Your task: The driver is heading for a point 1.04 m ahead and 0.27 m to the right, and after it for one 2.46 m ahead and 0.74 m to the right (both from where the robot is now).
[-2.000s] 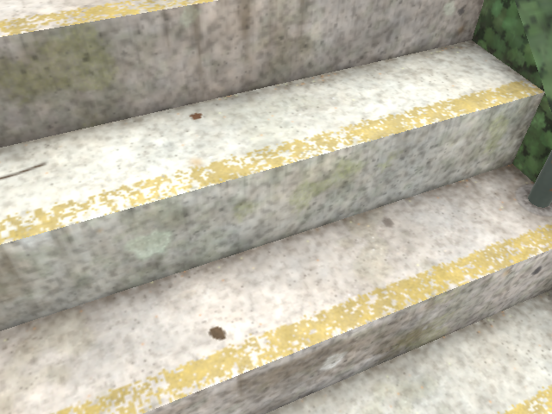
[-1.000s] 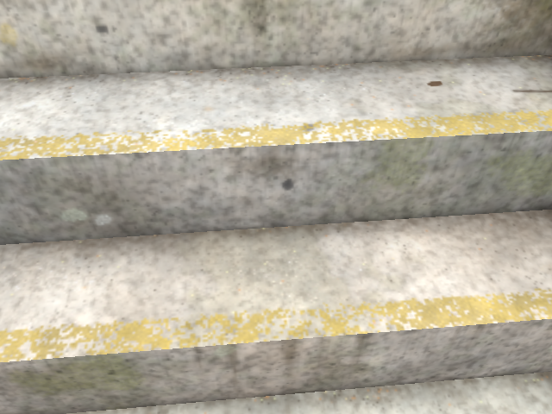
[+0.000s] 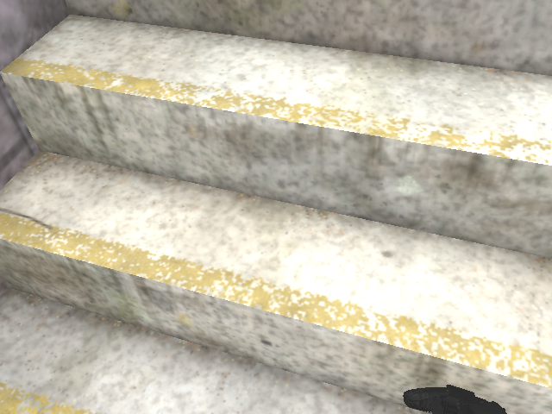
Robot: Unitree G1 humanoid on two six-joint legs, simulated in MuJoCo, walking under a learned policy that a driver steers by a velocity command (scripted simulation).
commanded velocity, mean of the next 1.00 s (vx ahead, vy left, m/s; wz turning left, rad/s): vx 0.48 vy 0.00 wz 0.02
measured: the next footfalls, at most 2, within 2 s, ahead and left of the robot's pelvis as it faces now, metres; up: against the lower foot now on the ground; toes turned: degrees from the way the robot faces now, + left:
right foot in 0.36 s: +0.32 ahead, -0.12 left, +0.20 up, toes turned -6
left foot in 0.92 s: +0.64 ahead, +0.03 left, +0.40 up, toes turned +5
